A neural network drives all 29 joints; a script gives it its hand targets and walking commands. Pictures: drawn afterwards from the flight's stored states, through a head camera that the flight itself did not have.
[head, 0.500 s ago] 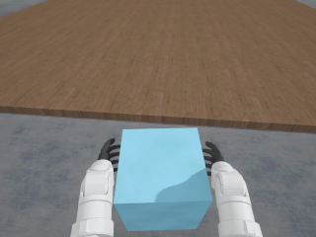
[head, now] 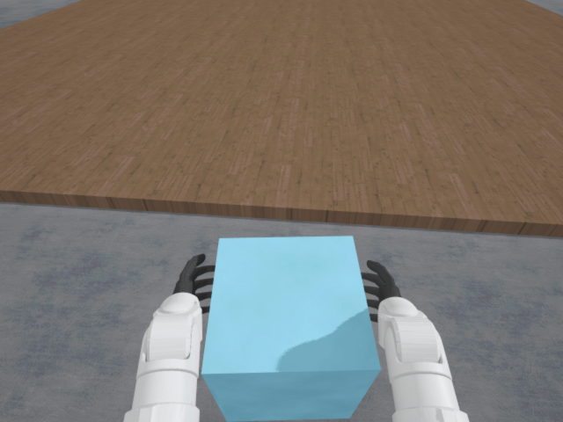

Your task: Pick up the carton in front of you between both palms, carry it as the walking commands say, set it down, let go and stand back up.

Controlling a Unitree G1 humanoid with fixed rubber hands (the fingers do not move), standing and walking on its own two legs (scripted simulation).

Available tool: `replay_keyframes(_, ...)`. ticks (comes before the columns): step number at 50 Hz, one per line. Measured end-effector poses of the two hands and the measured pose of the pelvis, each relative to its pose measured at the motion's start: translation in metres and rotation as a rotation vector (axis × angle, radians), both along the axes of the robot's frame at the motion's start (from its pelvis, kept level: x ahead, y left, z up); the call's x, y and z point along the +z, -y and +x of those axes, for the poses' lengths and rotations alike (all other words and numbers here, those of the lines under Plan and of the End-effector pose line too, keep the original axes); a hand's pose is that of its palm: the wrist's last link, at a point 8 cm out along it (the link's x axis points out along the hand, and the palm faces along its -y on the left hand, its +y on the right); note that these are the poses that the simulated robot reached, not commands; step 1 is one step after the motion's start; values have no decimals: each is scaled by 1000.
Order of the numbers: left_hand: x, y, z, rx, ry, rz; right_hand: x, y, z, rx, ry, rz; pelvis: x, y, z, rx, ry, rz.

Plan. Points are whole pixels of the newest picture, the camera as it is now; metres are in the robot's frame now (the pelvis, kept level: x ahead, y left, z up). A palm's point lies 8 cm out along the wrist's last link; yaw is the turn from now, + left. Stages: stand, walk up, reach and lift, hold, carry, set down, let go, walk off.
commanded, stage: hold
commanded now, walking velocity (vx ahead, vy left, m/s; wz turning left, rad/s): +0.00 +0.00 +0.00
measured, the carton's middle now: (287, 332) +0.28 +0.00 -0.04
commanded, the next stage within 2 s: carry in 0.24 s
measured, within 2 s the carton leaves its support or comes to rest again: neither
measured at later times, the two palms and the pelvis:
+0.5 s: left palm (172, 280) +0.31 +0.18 +0.07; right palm (371, 278) +0.31 -0.12 +0.06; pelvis +0.03 +0.02 -0.01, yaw +0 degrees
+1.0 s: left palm (192, 181) +0.53 +0.18 +0.08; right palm (344, 179) +0.54 -0.11 +0.08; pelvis +0.27 +0.02 +0.00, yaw +2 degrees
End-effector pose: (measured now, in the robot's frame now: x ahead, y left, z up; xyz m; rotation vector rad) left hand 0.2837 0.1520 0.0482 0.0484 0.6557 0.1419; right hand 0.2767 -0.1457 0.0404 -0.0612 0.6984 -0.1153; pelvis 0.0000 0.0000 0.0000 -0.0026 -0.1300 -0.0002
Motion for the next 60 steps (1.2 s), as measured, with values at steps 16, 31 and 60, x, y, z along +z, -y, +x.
replay_keyframes(16, 2, 0, 3, 11, 9, -14, 3, 1, 3, -9, 9, 12, -3, 1, -1, 13, -72, -3)
replay_keyframes(31, 34, -19, 69, 46, -5, -80, 37, -18, 70, -38, -6, 48, 3, -12, 73, -1, -217, -29)
replay_keyframes(60, 7, -64, 387, 73, -107, -121, 15, -63, 388, -66, -108, 62, -12, -62, 396, -9, -213, -2)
